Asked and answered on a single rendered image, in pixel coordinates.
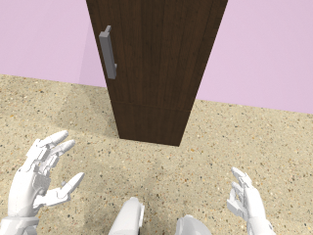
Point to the left robot hand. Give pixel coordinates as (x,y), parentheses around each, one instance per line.
(24,199)

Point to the left robot forearm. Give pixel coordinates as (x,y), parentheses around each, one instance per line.
(19,225)

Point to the cupboard door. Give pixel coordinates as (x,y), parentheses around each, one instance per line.
(158,46)

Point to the robot thigh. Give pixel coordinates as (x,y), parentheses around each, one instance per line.
(129,219)
(191,226)

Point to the handle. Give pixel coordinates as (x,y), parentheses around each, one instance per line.
(106,46)

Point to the left robot thigh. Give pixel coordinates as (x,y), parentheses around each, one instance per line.
(129,219)

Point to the right robot thigh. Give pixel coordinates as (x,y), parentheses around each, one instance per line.
(191,226)

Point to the right robot hand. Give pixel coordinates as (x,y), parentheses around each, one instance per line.
(250,203)

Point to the right robot forearm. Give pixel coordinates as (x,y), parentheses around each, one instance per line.
(259,226)

